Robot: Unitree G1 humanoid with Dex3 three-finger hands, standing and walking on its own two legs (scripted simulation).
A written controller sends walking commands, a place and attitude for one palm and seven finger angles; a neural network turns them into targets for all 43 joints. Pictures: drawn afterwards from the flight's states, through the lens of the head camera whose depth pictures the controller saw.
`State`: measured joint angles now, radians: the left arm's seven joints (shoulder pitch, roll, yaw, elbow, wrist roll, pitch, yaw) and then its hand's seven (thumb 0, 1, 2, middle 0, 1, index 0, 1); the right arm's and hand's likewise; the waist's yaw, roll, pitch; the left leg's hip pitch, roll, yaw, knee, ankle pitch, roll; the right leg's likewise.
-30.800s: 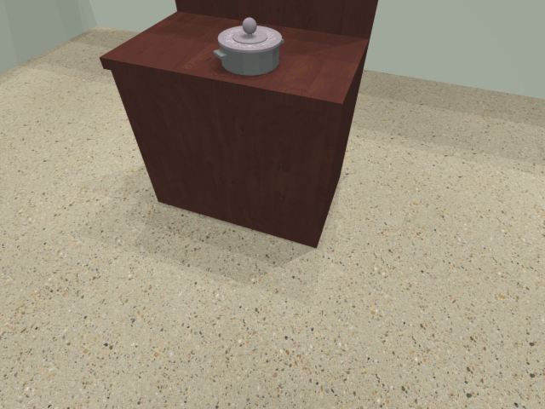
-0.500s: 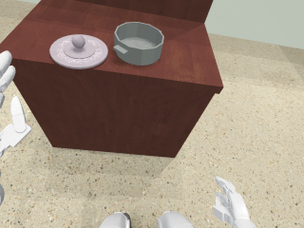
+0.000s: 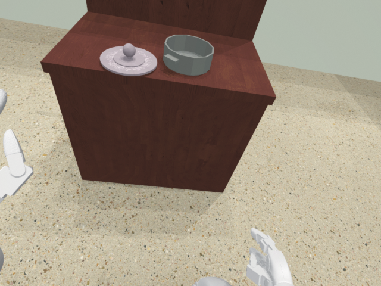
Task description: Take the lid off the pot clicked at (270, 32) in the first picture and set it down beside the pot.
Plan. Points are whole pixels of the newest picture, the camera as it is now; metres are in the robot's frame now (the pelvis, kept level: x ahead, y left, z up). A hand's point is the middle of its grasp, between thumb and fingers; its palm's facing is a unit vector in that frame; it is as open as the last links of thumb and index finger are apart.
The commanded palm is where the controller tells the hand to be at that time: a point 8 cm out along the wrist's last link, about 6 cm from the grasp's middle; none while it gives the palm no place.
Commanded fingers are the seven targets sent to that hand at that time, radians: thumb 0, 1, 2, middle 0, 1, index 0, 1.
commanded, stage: stop stepping back and stand still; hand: left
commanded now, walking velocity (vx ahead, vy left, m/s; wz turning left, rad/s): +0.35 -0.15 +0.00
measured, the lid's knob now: (129, 50) +0.86 +0.21 +0.06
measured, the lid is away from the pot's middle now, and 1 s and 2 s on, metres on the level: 0.23 0.23 0.23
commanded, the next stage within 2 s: let the arm hang, fingers relaxed in 1.30 s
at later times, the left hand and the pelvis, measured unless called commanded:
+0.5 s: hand out of the picture +0.09 +0.18 -0.16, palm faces +0.19 -0.96 -0.20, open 7.4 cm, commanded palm none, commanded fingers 0.00 0.90 0.90 -0.20 -0.30 -0.20 -0.30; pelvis +0.02 -0.01 -0.03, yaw +13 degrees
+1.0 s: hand out of the picture +0.15 +0.20 -0.15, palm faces +0.16 -0.97 -0.21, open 7.3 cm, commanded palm none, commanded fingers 0.00 0.90 0.90 -0.20 -0.30 -0.20 -0.30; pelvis +0.12 +0.02 +0.02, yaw +9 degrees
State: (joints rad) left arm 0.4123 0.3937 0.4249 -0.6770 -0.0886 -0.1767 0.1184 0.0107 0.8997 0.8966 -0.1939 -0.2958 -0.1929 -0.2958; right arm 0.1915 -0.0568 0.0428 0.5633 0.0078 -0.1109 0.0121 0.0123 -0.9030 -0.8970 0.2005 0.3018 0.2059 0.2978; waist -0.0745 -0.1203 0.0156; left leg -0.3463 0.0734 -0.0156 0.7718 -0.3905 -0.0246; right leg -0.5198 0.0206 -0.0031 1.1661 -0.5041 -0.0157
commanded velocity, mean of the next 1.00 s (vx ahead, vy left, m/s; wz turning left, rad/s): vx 0.04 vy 0.01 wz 0.00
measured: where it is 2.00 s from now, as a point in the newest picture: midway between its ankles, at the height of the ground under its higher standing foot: outside the picture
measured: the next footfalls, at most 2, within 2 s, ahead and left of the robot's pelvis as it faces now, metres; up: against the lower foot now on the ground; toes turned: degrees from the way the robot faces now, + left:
right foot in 0.20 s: +0.06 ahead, -0.10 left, +0.00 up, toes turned +11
left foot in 0.72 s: +0.10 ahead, +0.12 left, +0.00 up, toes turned +13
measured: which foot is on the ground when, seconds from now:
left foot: down 0.00-0.46, up 0.48-0.70, down 0.72-1.00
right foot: up 0.00-0.18, down 0.20-0.72, up 0.74-0.92, down 0.94-1.00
